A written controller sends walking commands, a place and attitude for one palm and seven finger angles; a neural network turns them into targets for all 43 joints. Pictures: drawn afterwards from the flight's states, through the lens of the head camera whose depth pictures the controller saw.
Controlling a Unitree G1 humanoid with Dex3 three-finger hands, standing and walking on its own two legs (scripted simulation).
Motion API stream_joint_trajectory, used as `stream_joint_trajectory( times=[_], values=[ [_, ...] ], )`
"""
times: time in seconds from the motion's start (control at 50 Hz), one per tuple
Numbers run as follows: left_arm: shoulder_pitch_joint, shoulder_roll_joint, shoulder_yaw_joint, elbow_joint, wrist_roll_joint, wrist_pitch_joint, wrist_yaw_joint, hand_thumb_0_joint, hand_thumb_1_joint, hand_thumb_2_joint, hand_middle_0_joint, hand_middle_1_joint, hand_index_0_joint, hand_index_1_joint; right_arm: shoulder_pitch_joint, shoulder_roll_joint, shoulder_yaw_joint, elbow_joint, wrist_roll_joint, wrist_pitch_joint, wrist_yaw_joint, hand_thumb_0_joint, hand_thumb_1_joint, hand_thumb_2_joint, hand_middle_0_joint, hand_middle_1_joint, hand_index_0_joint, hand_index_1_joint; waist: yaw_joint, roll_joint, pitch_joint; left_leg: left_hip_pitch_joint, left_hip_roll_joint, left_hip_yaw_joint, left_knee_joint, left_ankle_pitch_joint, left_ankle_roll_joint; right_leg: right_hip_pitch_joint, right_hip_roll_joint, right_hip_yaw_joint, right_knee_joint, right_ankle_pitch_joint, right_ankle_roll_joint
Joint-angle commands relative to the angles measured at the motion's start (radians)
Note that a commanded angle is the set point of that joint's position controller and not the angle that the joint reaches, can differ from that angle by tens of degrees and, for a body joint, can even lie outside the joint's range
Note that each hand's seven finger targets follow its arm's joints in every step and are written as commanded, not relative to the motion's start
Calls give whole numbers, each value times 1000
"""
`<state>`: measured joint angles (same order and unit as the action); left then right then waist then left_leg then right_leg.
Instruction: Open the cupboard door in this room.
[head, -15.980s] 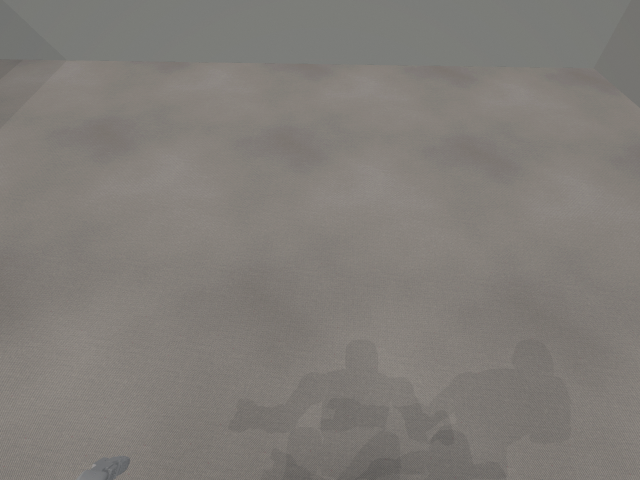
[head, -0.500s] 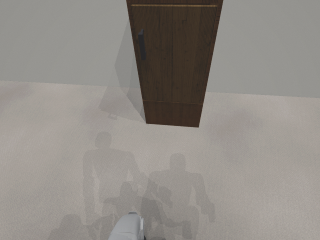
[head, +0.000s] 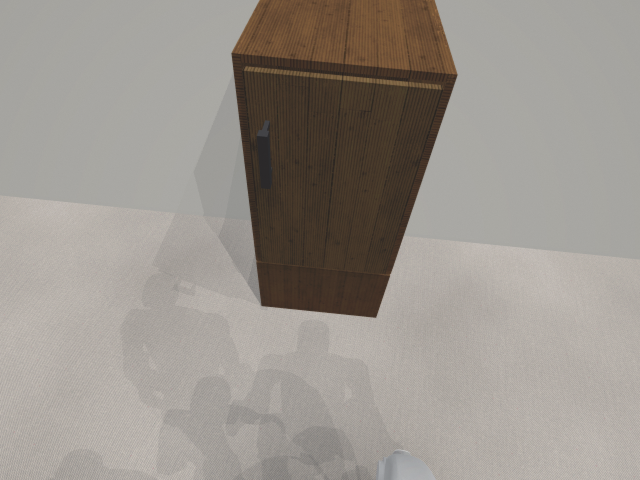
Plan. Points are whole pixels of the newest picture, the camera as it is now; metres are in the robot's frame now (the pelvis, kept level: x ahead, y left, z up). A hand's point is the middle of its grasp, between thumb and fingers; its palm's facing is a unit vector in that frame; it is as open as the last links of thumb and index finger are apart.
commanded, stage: take the last steps up to it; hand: left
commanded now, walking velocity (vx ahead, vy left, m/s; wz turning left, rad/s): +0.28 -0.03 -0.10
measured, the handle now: (266, 155) +0.73 +0.16 -0.05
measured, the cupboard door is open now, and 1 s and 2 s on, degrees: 0 0 0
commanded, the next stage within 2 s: come to a stop and stand still in 0.28 s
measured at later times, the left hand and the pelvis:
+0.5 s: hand (224, 456) +0.18 +0.15 -0.18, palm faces +0.03 -0.98 -0.21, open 7.2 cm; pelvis +0.16 -0.04 +0.00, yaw -1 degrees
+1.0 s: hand (235, 467) +0.17 +0.13 -0.17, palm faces -0.01 -0.96 -0.27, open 7.3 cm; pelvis +0.12 -0.07 -0.01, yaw -3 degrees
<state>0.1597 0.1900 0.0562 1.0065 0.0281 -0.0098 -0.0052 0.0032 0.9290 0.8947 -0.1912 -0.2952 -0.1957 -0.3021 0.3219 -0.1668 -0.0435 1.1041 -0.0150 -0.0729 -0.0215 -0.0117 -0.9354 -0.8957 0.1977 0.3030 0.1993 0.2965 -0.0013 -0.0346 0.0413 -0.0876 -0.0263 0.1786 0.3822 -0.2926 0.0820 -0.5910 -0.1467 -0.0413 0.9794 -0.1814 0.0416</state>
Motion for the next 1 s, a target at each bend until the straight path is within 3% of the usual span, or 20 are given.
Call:
stream_joint_trajectory(
  times=[0.0,0.1,0.14,0.16,0.18,0.2,0.26,0.32,0.38,0.48,0.5,0.54,0.6,0.72,0.86,0.88,0.9,0.92,0.94,0.98],
  values=[
    [-52,8,-13,-60,-2,-4,-11,0,900,900,-200,-300,-200,-300,138,-111,-22,-14,-10,-10,-3,0,-900,-900,200,300,200,300,-46,119,74,35,292,-161,-126,514,66,-8,20,-43,-187,-10,-10],
    [-56,23,-16,-65,-3,-23,-12,0,900,900,-200,-300,-200,-300,170,-115,-21,5,-11,3,-7,0,-900,-900,200,300,200,300,-37,139,48,86,291,-125,1,723,42,158,99,-108,-389,-68,-58],
    [156,64,-2,5,-1,-39,-6,0,900,900,-200,-300,-200,-300,131,-118,-16,3,2,1,-6,0,-900,-900,200,300,200,300,69,93,-57,-8,245,-76,226,734,-10,475,112,-111,-514,80,-80],
    [286,147,16,48,4,-54,5,0,900,900,-200,-300,-200,-300,133,-83,-9,-8,10,-3,3,0,-900,-900,200,300,200,300,117,-48,-159,-216,179,-29,459,466,-50,734,-66,75,-514,248,-141],
    [386,231,39,74,-8,-56,13,0,900,900,-200,-300,-200,-300,139,-45,-1,-39,16,-4,4,0,-900,-900,200,300,200,300,122,-233,-236,-420,38,-10,743,-248,-89,880,-310,400,-563,544,-274],
    [353,220,32,64,-23,-50,23,0,900,900,-200,-300,-200,-300,89,-79,-6,-53,18,11,-5,0,-900,-900,200,300,200,300,118,-124,-185,-446,64,-132,871,-313,-72,782,-335,380,-601,588,-323],
    [164,126,11,24,-21,-50,29,0,900,900,-200,-300,-200,-300,21,-36,-7,-47,5,33,9,0,-900,-900,200,300,200,300,51,-32,-11,-453,147,-182,865,-145,-76,484,-230,229,-689,270,-248],
    [94,76,-6,17,-12,-57,32,0,900,900,-200,-300,-200,-300,93,7,-3,-19,-3,58,16,0,-900,-900,200,300,200,300,-22,-46,-4,-339,151,-143,696,-77,-100,337,-153,64,-741,223,-195],
    [82,66,-12,14,-7,-52,29,0,900,900,-200,-300,-200,-300,69,20,4,-30,1,68,18,0,-900,-900,200,300,200,300,-22,-114,14,-268,135,-111,504,-39,-117,272,-115,24,-755,208,-192],
    [80,96,-12,44,-15,-24,38,0,900,900,-200,-300,-200,-300,45,-8,12,-15,9,59,6,0,-900,-900,200,300,200,300,-24,-78,-32,-66,104,-102,115,202,-132,301,-62,-14,-600,244,-137],
    [94,83,-15,44,-15,-16,38,0,900,900,-200,-300,-200,-300,61,-36,7,-14,11,50,7,0,-900,-900,200,300,200,300,-25,8,-45,-14,134,-135,61,344,-129,287,-27,-24,-530,169,-104],
    [177,41,-21,47,-22,4,45,0,900,900,-200,-300,-200,-300,11,-135,-6,-41,6,46,-4,0,-900,-900,200,300,200,300,14,193,-34,-75,314,-285,-5,608,-30,306,63,-51,-451,-114,-32],
    [169,56,-15,50,-16,34,39,0,900,900,-200,-300,-200,-300,-34,-156,-16,-57,1,59,-24,0,-900,-900,200,300,200,300,-1,310,14,-146,384,-367,-113,625,64,273,88,-32,-175,-356,-20],
    [153,65,11,4,-10,49,28,0,900,900,-200,-300,-200,-300,-74,-188,-45,-101,-7,74,-35,0,-900,-900,200,300,200,300,-16,137,-115,2,396,-292,-6,711,113,117,100,52,88,-329,-4],
    [209,36,5,-3,-14,41,21,0,900,900,-200,-300,-200,-300,-151,-182,-58,-120,-11,89,-11,0,-900,-900,200,300,200,300,12,233,-110,-176,317,-262,-36,184,40,360,107,-29,-363,-219,-18],
    [264,50,7,17,-11,37,22,0,900,900,-200,-300,-200,-300,-162,-175,-58,-127,-6,93,-8,0,-900,-900,200,300,200,300,39,191,-110,-248,277,-235,9,72,5,457,108,-45,-504,-101,-18],
    [275,95,11,21,2,30,25,0,900,900,-200,-300,-200,-300,-143,-126,-55,-129,2,100,-3,0,-900,-900,200,300,200,300,38,39,-74,-337,190,-185,104,-52,-48,492,58,21,-631,-86,-31],
    [230,170,17,1,11,24,29,0,900,900,-200,-300,-200,-300,-148,-53,-38,-150,8,108,3,0,-900,-900,200,300,200,300,26,-214,-7,-425,82,-101,268,-189,-113,386,-144,287,-761,-225,-106],
    [144,190,11,-34,3,26,33,0,900,900,-200,-300,-200,-300,-210,-64,-34,-172,7,116,10,0,-900,-900,200,300,200,300,43,-240,52,-362,83,-155,402,-234,-102,187,-224,335,-834,-326,-176],
    [45,167,15,-58,5,21,36,0,900,900,-200,-300,-200,-300,-173,-70,-41,-148,-1,127,13,0,-900,-900,200,300,200,300,7,-245,90,-350,82,-208,535,-164,-82,106,-155,275,-824,-374,-176]
  ],
)
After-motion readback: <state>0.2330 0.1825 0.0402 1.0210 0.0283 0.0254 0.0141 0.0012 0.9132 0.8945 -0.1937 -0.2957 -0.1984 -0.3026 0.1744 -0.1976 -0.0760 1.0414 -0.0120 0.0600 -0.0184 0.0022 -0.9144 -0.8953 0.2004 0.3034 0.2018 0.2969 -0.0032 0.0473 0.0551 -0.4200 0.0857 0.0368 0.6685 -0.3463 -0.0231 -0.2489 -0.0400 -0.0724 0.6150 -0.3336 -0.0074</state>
